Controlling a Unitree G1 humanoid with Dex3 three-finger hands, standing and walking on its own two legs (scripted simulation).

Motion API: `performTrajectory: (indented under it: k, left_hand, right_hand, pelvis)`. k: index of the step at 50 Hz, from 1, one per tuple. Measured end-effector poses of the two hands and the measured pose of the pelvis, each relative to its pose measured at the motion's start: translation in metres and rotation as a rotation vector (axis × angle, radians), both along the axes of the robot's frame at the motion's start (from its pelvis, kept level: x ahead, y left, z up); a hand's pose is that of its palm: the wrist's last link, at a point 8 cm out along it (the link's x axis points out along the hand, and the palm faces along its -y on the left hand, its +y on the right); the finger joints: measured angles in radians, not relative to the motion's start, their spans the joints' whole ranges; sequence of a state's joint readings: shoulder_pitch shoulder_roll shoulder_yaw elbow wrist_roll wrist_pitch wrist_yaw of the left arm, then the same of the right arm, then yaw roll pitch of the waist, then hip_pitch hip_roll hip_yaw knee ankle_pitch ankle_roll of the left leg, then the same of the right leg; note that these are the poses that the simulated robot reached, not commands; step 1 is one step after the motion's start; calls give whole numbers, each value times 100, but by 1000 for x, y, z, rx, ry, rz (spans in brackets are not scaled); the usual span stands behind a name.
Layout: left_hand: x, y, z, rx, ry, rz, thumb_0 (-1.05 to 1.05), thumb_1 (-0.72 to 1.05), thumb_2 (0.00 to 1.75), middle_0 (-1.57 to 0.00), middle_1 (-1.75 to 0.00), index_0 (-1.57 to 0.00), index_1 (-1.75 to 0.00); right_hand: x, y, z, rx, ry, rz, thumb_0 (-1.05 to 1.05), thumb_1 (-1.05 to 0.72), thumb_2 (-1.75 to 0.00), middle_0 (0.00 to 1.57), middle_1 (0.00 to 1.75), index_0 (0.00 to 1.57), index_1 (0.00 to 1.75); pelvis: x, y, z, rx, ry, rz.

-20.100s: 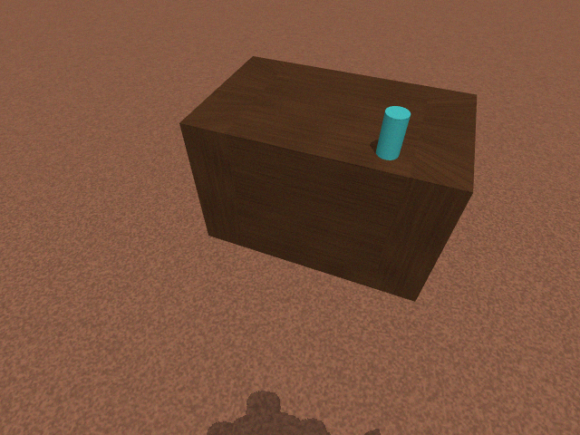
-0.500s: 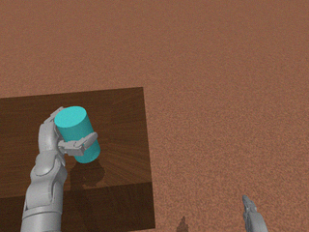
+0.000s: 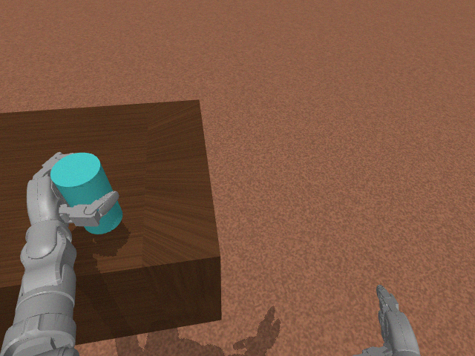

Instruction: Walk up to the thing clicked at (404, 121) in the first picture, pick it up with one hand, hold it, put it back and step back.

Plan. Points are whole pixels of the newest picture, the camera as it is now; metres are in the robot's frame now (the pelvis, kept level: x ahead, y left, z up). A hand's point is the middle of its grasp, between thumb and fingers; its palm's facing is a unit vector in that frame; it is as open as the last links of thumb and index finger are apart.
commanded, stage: crouch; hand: left
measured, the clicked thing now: (91, 196) +0.40 +0.23 +0.06
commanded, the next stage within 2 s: lower in 0.34 s
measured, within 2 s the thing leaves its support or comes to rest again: rests again in 1.20 s
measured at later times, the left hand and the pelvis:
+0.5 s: hand (87, 194) +0.42 +0.25 +0.03, palm faces +0.26 -0.97 +0.01, open 9.9 cm; pelvis +0.00 +0.02 -0.02, yaw -1 degrees
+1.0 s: hand (94, 210) +0.43 +0.26 -0.04, palm faces +0.28 -0.96 +0.00, open 9.9 cm; pelvis +0.00 +0.02 -0.05, yaw -1 degrees
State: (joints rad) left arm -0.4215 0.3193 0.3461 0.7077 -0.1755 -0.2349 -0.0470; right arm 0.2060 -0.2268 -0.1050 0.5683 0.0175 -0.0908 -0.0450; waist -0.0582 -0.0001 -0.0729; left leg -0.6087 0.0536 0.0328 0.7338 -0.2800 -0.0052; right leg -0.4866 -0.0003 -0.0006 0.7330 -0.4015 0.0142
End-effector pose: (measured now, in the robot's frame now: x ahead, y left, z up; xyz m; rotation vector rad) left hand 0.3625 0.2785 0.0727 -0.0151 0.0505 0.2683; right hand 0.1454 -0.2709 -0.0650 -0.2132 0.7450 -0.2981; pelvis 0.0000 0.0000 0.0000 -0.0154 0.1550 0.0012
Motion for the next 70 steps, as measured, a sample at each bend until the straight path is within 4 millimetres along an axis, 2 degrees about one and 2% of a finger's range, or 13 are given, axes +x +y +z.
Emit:
performTrajectory:
  k: [11,26,33,41,54,70]
  left_hand:
    - [11,12,-22,3,-9,2,0,-37,109,-72,-101,-74,-102]
    - [25,22,-46,-3,-12,-6,0,-37,109,-72,-101,-74,-102]
    - [27,25,-70,-4,15,-4,0,-37,109,-72,-101,-74,-102]
    - [27,28,-91,-5,-2,8,0,-37,109,-72,-101,-74,-102]
    - [31,32,-114,5,0,20,0,-37,109,-72,-101,-74,-102]
    - [29,34,-132,9,-24,28,0,-37,109,-72,-101,-74,-102]
  right_hand:
    - [-3,10,-1,-18,-4,36,-1,51,-5,6,5,6,6]
    - [0,30,9,-36,-43,89,-1,51,-5,6,5,6,6]
    - [1,37,6,-42,-27,113,-1,51,-5,6,5,6,6]
    - [4,38,11,-75,-38,149,-1,50,-6,6,5,6,6]
    - [3,38,5,-88,-26,170,-1,50,-6,6,5,6,6]
    - [-1,36,2,-111,-33,188,-1,50,-6,6,5,6,6]
  pelvis:
    - [-2,5,-12,-13,55,-1]
    - [2,16,-23,-27,96,-4]
    - [3,19,-31,-34,124,-5]
    - [2,18,-39,-40,151,-2]
    - [2,15,-54,-47,194,0]
    - [-2,12,-68,-52,224,2]
